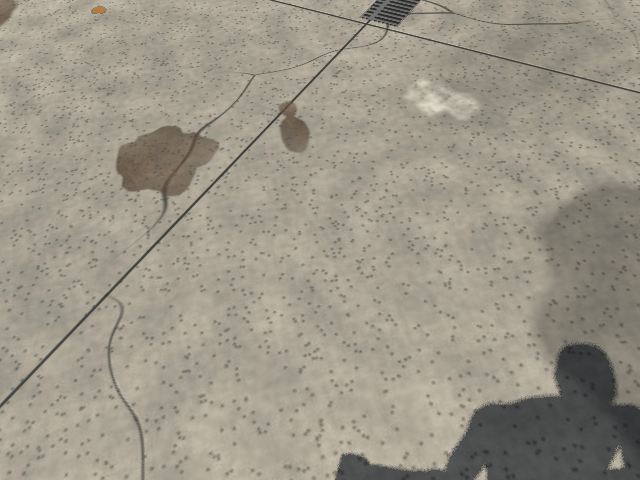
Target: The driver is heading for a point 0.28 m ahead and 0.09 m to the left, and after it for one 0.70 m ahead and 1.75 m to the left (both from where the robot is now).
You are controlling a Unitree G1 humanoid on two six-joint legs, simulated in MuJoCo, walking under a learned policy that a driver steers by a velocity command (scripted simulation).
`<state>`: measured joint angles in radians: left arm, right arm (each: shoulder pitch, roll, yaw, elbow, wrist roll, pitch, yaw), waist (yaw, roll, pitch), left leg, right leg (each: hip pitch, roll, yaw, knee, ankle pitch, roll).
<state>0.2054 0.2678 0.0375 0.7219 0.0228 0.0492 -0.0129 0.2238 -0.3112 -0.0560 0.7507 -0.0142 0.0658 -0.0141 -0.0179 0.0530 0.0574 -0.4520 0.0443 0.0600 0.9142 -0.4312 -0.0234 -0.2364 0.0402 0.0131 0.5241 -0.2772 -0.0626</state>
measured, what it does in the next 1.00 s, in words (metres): walks ahead, turning left: left foot, then right foot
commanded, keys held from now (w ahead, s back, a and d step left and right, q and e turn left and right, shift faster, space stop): q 0.16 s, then w+q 0.64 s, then w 0.02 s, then w+q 0.18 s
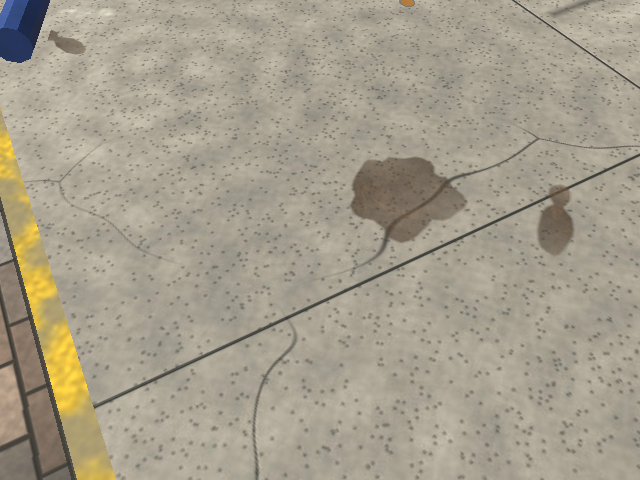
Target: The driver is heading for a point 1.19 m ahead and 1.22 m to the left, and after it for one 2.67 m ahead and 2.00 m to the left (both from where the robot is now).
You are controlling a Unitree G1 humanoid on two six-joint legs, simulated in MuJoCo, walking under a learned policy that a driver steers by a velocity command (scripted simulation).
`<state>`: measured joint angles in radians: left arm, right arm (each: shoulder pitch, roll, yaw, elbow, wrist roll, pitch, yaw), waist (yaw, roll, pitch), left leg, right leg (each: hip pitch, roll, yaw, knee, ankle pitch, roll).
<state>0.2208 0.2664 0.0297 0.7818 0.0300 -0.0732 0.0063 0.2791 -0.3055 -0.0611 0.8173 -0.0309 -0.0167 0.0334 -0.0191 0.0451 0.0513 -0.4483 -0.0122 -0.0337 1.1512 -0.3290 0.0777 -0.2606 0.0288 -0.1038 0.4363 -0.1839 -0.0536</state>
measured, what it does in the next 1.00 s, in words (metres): walks ahead, turning left: left foot, then right foot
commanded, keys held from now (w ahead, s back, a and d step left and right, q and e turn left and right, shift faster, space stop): w+q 1.00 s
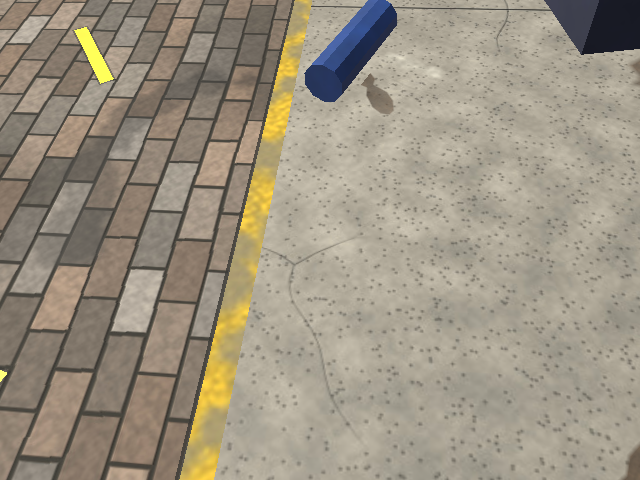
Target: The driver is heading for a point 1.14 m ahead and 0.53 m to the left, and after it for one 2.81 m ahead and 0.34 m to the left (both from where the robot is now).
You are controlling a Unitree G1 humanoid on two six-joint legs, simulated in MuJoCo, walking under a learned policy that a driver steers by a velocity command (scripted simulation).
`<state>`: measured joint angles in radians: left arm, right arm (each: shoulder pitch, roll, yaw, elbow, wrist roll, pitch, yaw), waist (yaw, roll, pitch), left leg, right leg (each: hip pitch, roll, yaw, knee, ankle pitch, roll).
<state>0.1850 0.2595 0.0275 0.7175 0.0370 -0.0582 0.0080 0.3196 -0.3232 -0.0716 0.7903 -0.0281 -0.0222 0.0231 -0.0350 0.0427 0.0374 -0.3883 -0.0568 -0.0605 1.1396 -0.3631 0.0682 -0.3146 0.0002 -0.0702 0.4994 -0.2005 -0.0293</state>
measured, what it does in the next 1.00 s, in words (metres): walks ahead, turning left: left foot, then right foot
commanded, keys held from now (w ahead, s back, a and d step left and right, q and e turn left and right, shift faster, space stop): w+q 0.66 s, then q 0.34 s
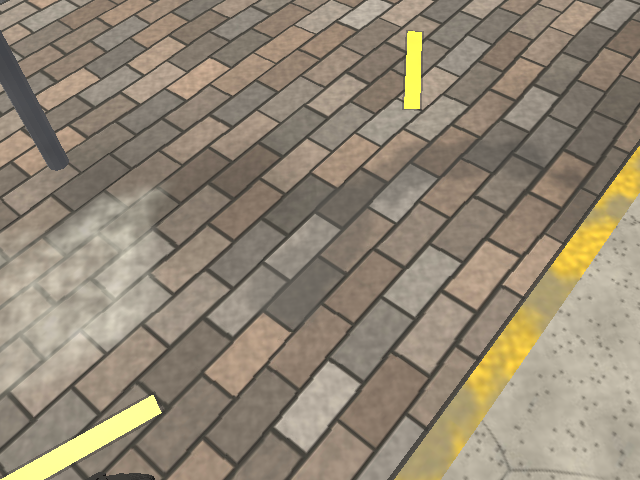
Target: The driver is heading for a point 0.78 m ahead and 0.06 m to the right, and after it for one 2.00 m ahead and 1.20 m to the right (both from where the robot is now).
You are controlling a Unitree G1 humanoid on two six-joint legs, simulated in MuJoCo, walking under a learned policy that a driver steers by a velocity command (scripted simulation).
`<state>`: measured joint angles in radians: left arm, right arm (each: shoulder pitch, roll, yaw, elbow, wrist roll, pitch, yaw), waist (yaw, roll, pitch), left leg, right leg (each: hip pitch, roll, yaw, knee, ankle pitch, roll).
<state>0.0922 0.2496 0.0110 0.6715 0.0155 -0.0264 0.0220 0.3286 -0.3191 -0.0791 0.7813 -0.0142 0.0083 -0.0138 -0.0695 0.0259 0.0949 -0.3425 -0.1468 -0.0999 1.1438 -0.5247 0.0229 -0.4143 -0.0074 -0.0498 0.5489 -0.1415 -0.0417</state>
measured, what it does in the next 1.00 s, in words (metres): walks ahead: left foot, then right foot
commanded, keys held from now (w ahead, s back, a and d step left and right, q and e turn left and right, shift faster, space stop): q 0.16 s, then no key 0.20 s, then e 0.06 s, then w+e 0.58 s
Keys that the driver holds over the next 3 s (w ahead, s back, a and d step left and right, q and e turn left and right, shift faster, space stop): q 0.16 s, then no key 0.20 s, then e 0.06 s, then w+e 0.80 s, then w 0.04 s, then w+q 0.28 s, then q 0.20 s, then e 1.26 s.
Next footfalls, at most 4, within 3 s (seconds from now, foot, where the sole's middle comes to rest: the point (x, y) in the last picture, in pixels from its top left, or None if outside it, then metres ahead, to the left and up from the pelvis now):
0.34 left None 0.06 0.12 -0.76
0.84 right None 0.15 -0.10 -0.76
1.30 left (340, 430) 0.53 -0.01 -0.76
1.78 right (433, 349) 0.69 -0.24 -0.76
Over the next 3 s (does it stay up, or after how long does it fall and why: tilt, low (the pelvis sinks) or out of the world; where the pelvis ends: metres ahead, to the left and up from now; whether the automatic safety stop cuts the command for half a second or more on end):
stays up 0.56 -0.15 0.02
